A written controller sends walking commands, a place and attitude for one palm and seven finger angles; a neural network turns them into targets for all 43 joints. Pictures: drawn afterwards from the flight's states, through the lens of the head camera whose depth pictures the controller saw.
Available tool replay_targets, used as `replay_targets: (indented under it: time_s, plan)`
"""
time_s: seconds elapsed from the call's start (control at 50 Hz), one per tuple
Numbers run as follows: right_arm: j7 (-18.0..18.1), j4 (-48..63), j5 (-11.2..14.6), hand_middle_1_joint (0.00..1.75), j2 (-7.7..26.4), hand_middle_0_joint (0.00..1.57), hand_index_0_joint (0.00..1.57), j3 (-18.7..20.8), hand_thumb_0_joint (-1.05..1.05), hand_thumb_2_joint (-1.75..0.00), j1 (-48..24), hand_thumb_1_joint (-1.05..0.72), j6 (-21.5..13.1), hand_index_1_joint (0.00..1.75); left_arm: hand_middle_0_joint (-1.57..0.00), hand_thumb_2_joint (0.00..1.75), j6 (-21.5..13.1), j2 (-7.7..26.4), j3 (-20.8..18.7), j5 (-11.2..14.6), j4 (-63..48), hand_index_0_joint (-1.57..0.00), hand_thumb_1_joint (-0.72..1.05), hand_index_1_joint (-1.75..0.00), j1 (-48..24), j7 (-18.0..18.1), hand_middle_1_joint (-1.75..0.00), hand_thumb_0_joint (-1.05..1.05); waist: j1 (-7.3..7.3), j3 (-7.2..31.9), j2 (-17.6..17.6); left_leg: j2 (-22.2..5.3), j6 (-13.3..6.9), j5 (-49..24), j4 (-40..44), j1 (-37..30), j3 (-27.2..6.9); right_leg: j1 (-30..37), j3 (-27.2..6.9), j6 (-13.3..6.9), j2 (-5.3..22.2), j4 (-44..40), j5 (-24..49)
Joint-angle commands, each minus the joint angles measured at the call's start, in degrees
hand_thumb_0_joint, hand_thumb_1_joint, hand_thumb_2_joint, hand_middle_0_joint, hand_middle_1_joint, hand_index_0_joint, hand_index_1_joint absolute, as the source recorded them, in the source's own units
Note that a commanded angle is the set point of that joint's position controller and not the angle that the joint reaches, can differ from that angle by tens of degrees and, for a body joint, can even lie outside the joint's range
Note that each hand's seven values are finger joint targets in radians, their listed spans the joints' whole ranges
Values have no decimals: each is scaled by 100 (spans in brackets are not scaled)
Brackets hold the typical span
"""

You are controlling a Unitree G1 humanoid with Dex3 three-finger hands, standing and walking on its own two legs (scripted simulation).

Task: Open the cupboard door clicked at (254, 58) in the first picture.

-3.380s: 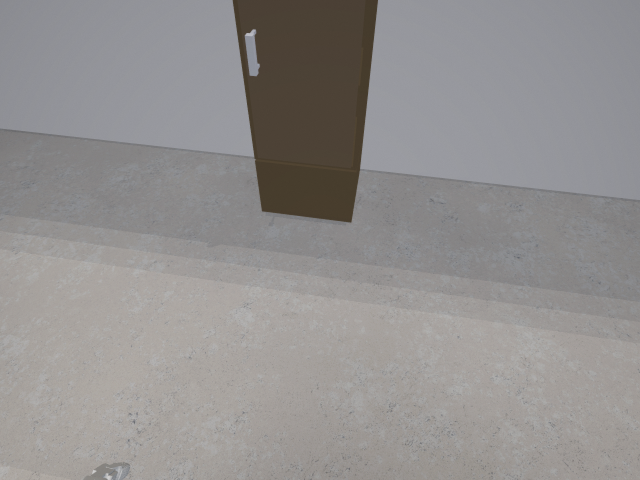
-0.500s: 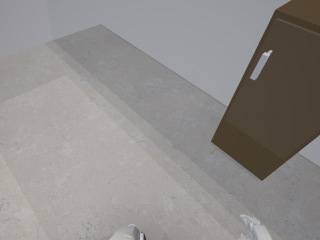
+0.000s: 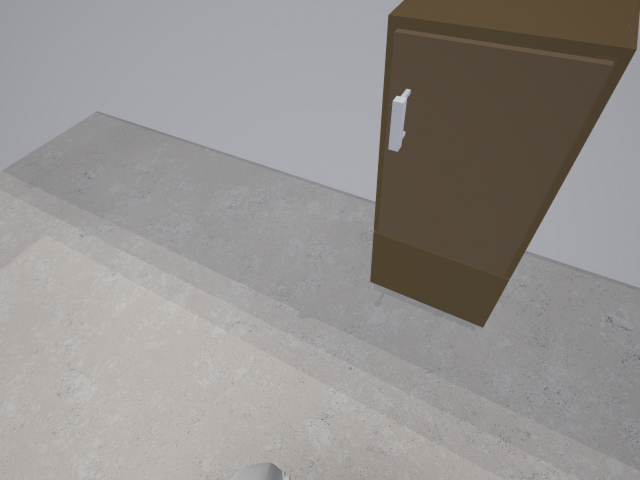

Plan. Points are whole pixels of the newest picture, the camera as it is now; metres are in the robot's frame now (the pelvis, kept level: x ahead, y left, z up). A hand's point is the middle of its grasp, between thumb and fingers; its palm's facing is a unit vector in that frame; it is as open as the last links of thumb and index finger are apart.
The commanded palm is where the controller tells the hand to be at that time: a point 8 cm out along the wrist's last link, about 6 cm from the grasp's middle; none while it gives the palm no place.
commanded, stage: turn to face it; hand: left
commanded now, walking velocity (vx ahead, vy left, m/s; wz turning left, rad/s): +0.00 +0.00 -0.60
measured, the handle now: (400, 120) +0.83 -0.10 -0.01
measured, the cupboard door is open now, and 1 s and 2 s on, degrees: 0 0 0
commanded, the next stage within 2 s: take the last steps up to it in 0.60 s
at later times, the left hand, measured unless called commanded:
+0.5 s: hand out of the picture +0.14 +0.23 -0.16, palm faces -0.21 -0.95 -0.23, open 7.4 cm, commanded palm none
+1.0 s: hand out of the picture +0.13 +0.17 -0.15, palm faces -0.35 -0.91 -0.22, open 7.2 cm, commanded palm none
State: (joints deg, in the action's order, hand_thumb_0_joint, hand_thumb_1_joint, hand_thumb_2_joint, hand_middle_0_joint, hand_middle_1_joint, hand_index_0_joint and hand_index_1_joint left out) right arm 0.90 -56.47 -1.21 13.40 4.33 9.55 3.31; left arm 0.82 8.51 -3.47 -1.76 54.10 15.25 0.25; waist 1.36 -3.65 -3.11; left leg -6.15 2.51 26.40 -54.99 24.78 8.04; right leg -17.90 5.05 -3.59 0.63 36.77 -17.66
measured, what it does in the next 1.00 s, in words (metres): steps on the spot, turning right: left foot, then right foot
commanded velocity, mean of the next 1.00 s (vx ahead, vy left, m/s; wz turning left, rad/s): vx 0.10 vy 0.00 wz -0.29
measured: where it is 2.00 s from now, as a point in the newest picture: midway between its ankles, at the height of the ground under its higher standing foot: (376, 467)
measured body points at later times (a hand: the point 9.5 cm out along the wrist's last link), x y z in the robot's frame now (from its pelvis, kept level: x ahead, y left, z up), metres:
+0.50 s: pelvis +0.00 +0.05 +0.01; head +0.03 +0.06 +0.46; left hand +0.15 +0.28 -0.14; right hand +0.01 -0.22 -0.12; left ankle +0.02 +0.15 -0.73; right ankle +0.00 -0.07 -0.69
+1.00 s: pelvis +0.03 +0.02 +0.01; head +0.03 +0.00 +0.46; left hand +0.15 +0.22 -0.13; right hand -0.07 -0.21 -0.14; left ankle +0.09 +0.13 -0.67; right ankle -0.05 -0.07 -0.73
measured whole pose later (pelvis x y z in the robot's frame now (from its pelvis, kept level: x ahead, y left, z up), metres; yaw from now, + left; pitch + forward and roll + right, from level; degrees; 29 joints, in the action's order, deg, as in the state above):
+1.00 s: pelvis +0.03 +0.02 +0.01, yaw -23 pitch -1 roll +0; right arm -0.5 -60.9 -1.8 12.3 3.1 16.8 1.4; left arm -1.6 9.5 -2.4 -1.7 59.0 15.4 0.2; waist -0.8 -1.5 -1.6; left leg -5.6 2.5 21.7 -53.4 25.1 5.4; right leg -6.1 3.6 -1.3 0.4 24.7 -17.4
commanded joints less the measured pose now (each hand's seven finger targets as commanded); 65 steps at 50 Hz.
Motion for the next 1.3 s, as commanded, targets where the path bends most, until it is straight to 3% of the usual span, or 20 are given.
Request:
replay_targets:
  time_s: [0.0, 0.18, 0.34, 0.36, 0.4, 0.42, 0.48, 0.6, 0.68, 0.74, 0.76, 0.78, 0.8, 0.9, 1.06, 1.12, 1.14, 1.16, 1.18, 1.28]
  plan:
    - [-14, 512, 6, 30, 311, 20, 20, 73, 0, -90, -39, -90, -163, 30, -20, 90, -58, 1209, -280, 72, -439, -20, 90, -30, -141, 110, -30, 0, -133, 591, 803, -58, 172, -596, -898, 726, -743, 760, -1860, -567, 1347, -1947, 1752]
    - [61, 668, 23, 30, 457, 20, 20, 10, 0, -90, -199, -90, -168, 30, -20, 90, 19, 1500, -348, 68, -348, -20, 90, -30, 1, 16, -30, 0, 140, 573, 935, 206, 235, -309, 346, 499, -746, 1155, -2524, -754, 1211, -1921, 1651]
    - [127, 582, 105, 30, 475, 20, 20, -52, 0, -90, 552, -90, -283, 30, -20, 90, 134, 1620, -349, 76, -549, -20, 90, -30, -652, 14, -30, 0, -218, 767, 1083, 483, 5, -838, 2587, -1185, -659, 379, -2770, -453, 850, -1522, 1577]
    - [145, 518, 103, 30, 540, 20, 20, -43, 0, -90, 794, -90, -323, 30, -20, 90, 151, 1513, -318, 110, -588, -20, 90, -30, -759, 2, -30, 0, -351, 754, 920, 367, -63, -1178, 3226, -1826, -680, -114, -2551, -214, 592, -1311, 1182]
    - [138, 719, 20, 30, 1360, 20, 20, 74, 0, -90, 698, -90, -330, 30, -20, 90, 165, 1007, -208, 135, -771, -20, 90, -30, -647, -92, -30, 0, -310, 477, -1426, -1681, -832, -783, 4426, -2091, -2910, -1587, -1041, 401, -583, 737, -1105]
    - [124, 804, -2, 30, 1290, 20, 20, 45, 0, -90, 454, -90, -318, 30, -20, 90, 202, 1218, -264, 39, -733, -20, 90, -30, -701, -72, -30, 0, -316, 264, -1274, -2008, -1090, -602, 4526, -1325, -3029, -1452, -982, 520, -294, 1771, -1361]
    - [154, 893, -34, 30, 804, 20, 20, -76, 0, -90, -160, -90, -355, 30, -20, 90, 244, 1131, -313, 20, -467, -20, 90, -30, -415, -164, -30, 0, 53, 18, -430, -1056, -971, -1667, 4196, -1070, -1514, -1323, -796, 643, -119, 2943, -517]
    - [145, 420, -22, 30, 793, 20, 20, 5, 0, -90, 750, -90, -389, 30, -20, 90, 205, 789, -101, 77, -518, -20, 90, -30, -865, -132, -30, 0, -365, 391, -610, -1109, -1119, -4472, 3443, -2298, -909, -1026, -280, 708, 73, 1442, -812]
    - [110, 215, -32, 30, 907, 20, 20, 84, 0, -90, 840, -90, -343, 30, -20, 90, 140, 667, -42, 95, -440, -20, 90, -30, -816, -96, -30, 0, -379, 544, -856, -1167, -1054, -4727, 3144, -2341, -822, -375, -95, 564, 0, 295, -711]
    - [73, 125, -2, 30, 809, 20, 20, 50, 0, -90, 799, -90, -344, 30, -20, 90, 29, 757, -62, 67, -165, -20, 90, -30, -263, -105, -30, 0, -126, 706, -521, -946, -680, -2825, 2707, -1644, -640, 981, 50, 434, -30, -1299, 354]
    - [39, 140, 44, 30, 584, 20, 20, 4, 0, -90, 790, -90, -372, 30, -20, 90, -43, 1014, -114, 39, -24, -20, 90, -30, 65, -73, -30, 0, 14, 832, 119, -709, -419, -1744, 2086, -771, -375, 1974, -608, 212, 538, -1718, 513]
    - [2, 311, 66, 30, 141, 20, 20, -122, 0, -90, 646, -90, -404, 30, -20, 90, -113, 1557, -212, 6, 134, -20, 90, -30, 373, -10, -30, 0, 150, 769, 1716, 41, -52, 352, 968, 754, 320, 2761, -2295, -376, 1887, -2108, 868]
    - [15, 482, 8, 30, 324, 20, 20, -119, 0, -90, 88, -90, -354, 30, -20, 90, -112, 1630, -242, 66, 220, -20, 90, -30, 758, 40, -30, 0, 493, 544, 1732, 87, -35, 1036, 142, 1112, -244, 2302, -2773, -883, 2290, -2290, 749]
    - [-138, 65, -43, 30, 147, 20, 20, -57, 0, -90, 395, -90, -379, 30, -20, 90, -284, 1008, -75, 34, 253, -20, 90, -30, 125, 66, -30, 0, -75, -108, 966, -102, -9, -433, -225, 750, -410, 1052, -1513, -642, 1488, -2460, 265]
    - [-238, 138, 8, 30, 27, 20, 20, -66, 0, -90, 217, -90, -482, 30, -20, 90, -369, 1169, -99, 16, 575, -20, 90, -30, 379, 28, -30, 0, -85, -411, 1164, 25, -67, -859, 1439, -42, -197, 590, -1318, -550, 1434, -2533, -197]
    - [-171, -142, 3, 30, 135, 20, 20, -59, 0, -90, 1007, -90, -606, 30, -20, 90, -331, 1055, -108, 56, 640, -20, 90, -30, 343, 11, -30, 0, -441, -110, 570, 260, -108, -1297, 2561, -1682, 37, 26, -914, -288, 1027, -1597, -203]
    - [-102, -339, -34, 30, 469, 20, 20, 6, 0, -90, 1590, -90, -662, 30, -20, 90, -311, 792, -57, 78, 616, -20, 90, -30, 469, -21, -30, 0, -626, 201, -354, -175, -300, -798, 3065, -2594, -690, -495, -628, -94, 591, -347, -45]
    - [-46, -469, -111, 30, 1054, 20, 20, 137, 0, -90, 2270, -90, -688, 30, -20, 90, -307, 453, -3, 127, 483, -20, 90, -30, 490, -60, -30, 0, -790, 466, -1687, -1595, -830, -148, 3925, -3050, -2579, -1349, 169, 206, -68, 1399, -1155]
    - [-13, -526, -90, 30, 1108, 20, 20, 115, 0, -90, 2447, -90, -638, 30, -20, 90, -318, 557, 10, 68, 296, -20, 90, -30, 174, -43, -30, 0, -849, 434, -1571, -1971, -1116, 438, 4501, -2801, -3362, -1744, -226, 166, -106, 2478, -1620]
    - [60, -304, -16, 30, 252, 20, 20, -130, 0, -90, 1211, -90, -761, 30, -20, 90, -236, 318, 25, 8, 520, -20, 90, -30, 196, -133, -30, 0, -205, -172, -286, -1242, -1009, -861, 4630, -1283, -1462, -1350, -367, 286, 611, 2638, -186]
